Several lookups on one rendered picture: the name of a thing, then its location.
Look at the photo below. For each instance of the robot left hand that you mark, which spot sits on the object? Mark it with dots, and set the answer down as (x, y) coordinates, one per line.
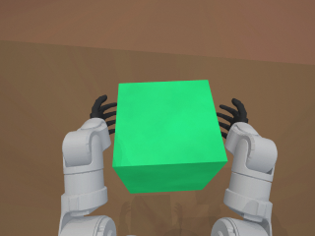
(97, 111)

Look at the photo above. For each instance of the right robot upper arm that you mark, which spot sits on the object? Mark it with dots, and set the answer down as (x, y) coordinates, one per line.
(228, 226)

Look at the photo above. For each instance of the left robot upper arm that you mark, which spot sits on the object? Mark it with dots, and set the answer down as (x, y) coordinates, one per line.
(95, 225)

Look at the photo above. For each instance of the robot right hand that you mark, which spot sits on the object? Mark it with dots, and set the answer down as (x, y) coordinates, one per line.
(238, 116)

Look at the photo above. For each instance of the robot left forearm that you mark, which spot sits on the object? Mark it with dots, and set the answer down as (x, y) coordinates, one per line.
(82, 167)

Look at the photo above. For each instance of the carton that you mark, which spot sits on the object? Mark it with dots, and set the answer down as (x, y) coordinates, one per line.
(167, 136)

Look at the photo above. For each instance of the robot right forearm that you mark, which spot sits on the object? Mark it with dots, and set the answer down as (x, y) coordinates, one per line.
(253, 167)

